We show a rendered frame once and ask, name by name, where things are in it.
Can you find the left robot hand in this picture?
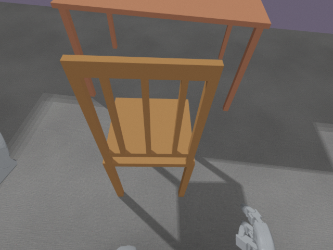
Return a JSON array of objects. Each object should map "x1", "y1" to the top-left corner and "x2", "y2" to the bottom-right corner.
[{"x1": 0, "y1": 133, "x2": 17, "y2": 184}]

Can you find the table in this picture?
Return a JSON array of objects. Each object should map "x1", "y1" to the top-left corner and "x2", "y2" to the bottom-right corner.
[{"x1": 50, "y1": 0, "x2": 271, "y2": 111}]

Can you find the right robot hand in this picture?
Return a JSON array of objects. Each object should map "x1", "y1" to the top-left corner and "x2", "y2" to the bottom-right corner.
[{"x1": 236, "y1": 203, "x2": 276, "y2": 250}]

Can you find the chair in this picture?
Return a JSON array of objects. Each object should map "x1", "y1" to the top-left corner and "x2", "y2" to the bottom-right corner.
[{"x1": 60, "y1": 55, "x2": 224, "y2": 197}]

